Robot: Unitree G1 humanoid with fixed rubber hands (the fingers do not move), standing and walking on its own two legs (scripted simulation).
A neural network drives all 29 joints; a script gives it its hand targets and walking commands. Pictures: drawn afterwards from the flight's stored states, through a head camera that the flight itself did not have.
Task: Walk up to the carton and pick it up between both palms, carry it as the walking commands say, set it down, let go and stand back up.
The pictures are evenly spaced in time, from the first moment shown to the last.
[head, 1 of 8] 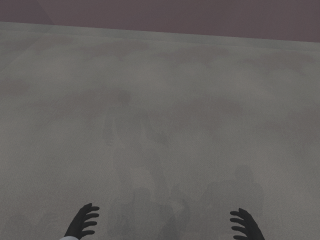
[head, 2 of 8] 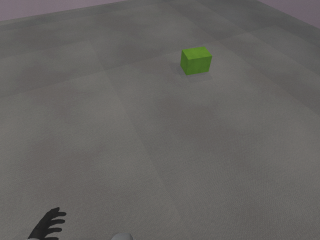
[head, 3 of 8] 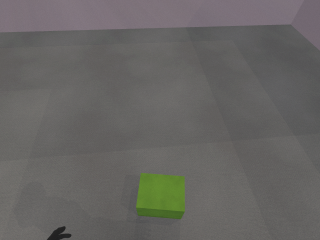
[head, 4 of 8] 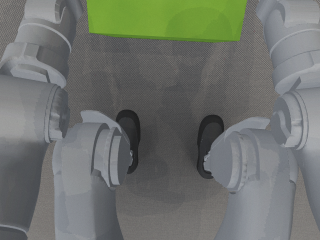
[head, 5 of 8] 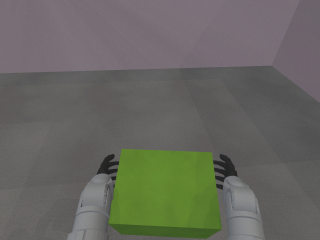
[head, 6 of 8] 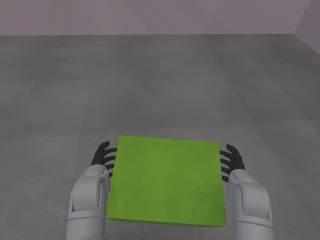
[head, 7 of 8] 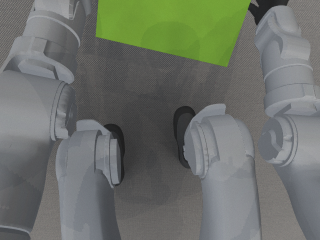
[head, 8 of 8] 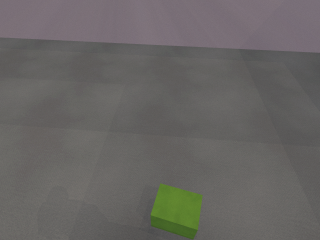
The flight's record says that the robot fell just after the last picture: no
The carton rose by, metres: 0.69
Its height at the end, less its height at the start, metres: +0.00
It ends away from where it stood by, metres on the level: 0.38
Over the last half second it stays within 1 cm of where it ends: yes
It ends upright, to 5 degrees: yes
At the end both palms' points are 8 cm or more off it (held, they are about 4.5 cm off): yes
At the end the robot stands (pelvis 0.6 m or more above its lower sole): yes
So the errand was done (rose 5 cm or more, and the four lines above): yes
